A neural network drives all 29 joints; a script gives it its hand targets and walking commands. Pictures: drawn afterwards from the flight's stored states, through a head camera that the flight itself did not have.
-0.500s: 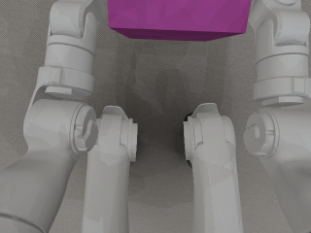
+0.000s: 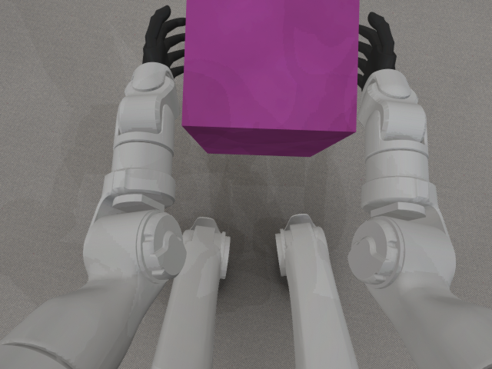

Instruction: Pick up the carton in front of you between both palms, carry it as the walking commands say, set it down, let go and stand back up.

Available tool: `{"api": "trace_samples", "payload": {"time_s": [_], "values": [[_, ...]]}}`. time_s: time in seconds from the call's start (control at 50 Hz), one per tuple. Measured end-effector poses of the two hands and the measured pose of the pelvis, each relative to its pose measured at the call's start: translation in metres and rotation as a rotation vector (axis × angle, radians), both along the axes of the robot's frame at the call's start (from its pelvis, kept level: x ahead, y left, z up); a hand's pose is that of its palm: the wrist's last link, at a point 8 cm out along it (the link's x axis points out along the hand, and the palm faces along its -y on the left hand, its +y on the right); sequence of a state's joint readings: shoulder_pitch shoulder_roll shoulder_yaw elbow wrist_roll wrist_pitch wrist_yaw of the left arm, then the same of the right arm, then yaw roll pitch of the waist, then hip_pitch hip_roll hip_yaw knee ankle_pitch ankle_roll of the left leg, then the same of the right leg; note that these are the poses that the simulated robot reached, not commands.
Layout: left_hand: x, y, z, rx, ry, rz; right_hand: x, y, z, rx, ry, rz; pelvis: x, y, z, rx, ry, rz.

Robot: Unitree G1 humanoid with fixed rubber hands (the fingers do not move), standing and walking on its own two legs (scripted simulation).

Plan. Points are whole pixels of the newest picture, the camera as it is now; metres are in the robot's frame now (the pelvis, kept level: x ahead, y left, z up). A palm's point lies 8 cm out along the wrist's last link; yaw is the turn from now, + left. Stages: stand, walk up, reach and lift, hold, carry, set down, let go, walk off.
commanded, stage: reach and lift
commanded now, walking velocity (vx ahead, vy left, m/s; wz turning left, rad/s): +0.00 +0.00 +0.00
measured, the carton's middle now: (264, 84) +0.53 -0.03 -0.13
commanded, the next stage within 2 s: none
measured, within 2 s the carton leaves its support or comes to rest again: neither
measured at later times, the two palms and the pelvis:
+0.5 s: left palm (88, 45) +0.47 +0.13 +0.11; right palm (448, 50) +0.46 -0.17 +0.10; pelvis +0.05 +0.00 +0.14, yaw -1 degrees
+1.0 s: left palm out of the picture +0.42 +0.14 +0.25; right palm out of the picture +0.41 -0.16 +0.25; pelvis +0.10 +0.00 +0.26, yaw -1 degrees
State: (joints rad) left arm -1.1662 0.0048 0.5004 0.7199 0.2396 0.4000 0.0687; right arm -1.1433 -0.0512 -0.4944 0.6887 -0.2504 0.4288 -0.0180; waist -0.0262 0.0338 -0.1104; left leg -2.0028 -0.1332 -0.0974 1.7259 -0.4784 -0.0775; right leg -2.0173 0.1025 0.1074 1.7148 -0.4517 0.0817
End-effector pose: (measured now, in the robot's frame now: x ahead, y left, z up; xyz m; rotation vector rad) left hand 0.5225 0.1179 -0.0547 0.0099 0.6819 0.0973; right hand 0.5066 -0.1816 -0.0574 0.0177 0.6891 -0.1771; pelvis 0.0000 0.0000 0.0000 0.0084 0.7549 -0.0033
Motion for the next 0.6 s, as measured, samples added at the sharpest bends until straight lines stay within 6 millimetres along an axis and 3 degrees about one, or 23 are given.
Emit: {"api": "trace_samples", "payload": {"time_s": [0.6], "values": [[-0.066, 0.013, 0.189, -0.016, 0.006, 0.032, -0.059, 0.013, 0.19, 0.02, 0.006, 0.001, 0.061, 0.0, 0.165, -0.008, -0.257, -0.009]]}}
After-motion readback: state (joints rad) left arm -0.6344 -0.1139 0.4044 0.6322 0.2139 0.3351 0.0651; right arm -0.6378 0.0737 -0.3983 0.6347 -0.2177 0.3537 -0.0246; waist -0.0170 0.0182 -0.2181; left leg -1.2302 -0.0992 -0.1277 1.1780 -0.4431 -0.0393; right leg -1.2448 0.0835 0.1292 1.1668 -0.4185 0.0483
